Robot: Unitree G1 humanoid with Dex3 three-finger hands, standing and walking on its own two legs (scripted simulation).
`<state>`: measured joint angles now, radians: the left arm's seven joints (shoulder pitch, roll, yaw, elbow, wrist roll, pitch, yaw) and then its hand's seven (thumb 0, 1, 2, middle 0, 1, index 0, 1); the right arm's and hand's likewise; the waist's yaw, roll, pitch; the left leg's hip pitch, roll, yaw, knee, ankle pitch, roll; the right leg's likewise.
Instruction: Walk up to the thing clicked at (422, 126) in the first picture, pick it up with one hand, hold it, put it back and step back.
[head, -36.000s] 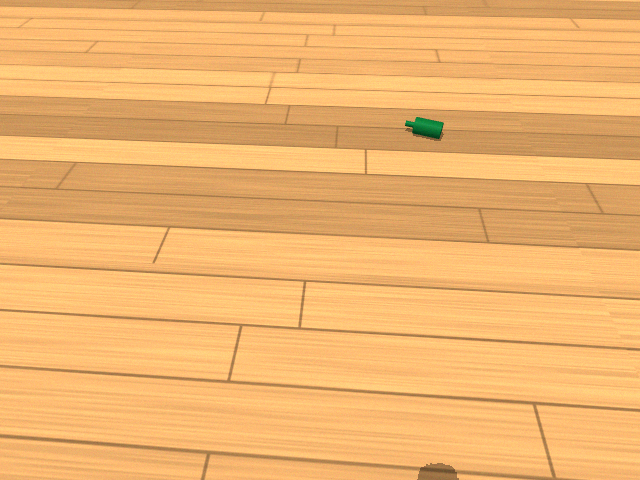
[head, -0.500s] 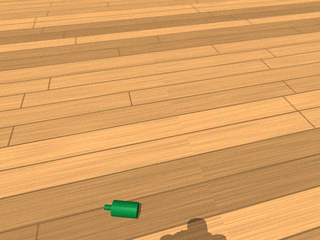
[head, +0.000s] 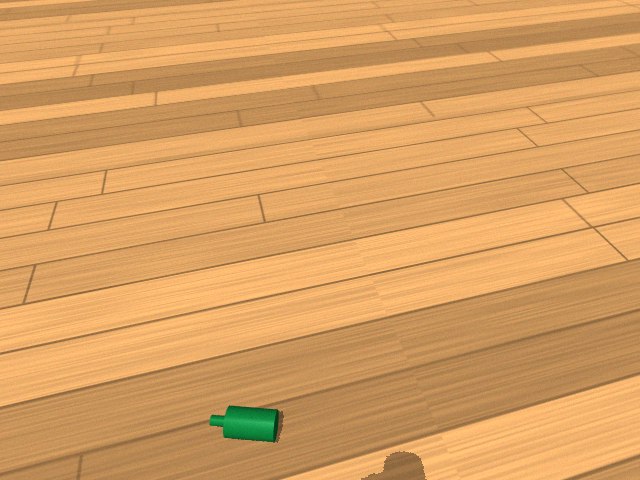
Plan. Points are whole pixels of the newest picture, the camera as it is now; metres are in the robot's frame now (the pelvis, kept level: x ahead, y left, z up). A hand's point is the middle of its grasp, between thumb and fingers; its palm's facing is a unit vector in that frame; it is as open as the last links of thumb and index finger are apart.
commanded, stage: stand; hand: left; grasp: from above
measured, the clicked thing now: (243, 422) +0.46 +0.26 -0.74
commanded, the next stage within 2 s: step back in 1.50 s
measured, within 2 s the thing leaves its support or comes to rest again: neither
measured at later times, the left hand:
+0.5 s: hand out of the picture +0.08 +0.23 -0.16, palm faces +0.02 -0.95 -0.33, open 7.4 cm
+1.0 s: hand out of the picture +0.09 +0.23 -0.15, palm faces +0.00 -0.94 -0.34, open 7.4 cm
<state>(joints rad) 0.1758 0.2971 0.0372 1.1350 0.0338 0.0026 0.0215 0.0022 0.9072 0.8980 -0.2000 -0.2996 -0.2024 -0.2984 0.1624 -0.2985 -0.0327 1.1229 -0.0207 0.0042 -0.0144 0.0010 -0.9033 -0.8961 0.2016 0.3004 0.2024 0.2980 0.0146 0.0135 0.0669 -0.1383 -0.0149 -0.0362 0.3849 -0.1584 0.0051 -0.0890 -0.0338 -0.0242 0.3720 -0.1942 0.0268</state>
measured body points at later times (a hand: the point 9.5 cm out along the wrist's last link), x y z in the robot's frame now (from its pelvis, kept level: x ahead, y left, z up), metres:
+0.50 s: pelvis +0.01 -0.01 +0.00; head +0.01 -0.02 +0.45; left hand +0.07 +0.28 -0.13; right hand +0.07 -0.30 -0.14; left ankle +0.04 +0.12 -0.74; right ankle +0.01 -0.14 -0.74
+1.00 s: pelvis +0.02 -0.02 +0.00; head +0.03 -0.02 +0.45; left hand +0.09 +0.28 -0.13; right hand +0.09 -0.31 -0.14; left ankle +0.04 +0.12 -0.74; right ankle +0.01 -0.14 -0.74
